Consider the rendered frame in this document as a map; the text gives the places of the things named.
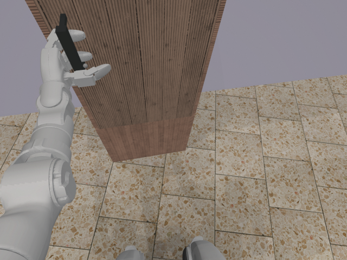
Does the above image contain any robot shin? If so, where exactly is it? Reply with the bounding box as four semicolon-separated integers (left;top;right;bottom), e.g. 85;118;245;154
125;245;137;251
190;236;203;244

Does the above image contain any left robot upper arm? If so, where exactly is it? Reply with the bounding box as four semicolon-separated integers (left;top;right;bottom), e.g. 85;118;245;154
0;158;76;260

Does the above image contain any cupboard door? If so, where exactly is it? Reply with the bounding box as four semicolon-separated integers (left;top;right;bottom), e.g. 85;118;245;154
33;0;222;129

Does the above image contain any robot left forearm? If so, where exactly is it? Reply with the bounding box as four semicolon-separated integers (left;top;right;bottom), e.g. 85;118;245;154
0;81;75;209

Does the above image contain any robot left hand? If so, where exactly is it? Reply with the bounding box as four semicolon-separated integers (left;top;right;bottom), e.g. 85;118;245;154
40;29;111;89

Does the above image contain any handle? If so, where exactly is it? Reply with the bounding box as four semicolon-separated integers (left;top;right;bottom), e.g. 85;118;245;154
55;14;85;71

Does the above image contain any left robot shin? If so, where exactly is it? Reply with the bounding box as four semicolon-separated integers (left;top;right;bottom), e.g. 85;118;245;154
125;245;137;251

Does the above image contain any right robot shin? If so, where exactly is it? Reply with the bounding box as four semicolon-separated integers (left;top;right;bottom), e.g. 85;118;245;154
190;236;203;244

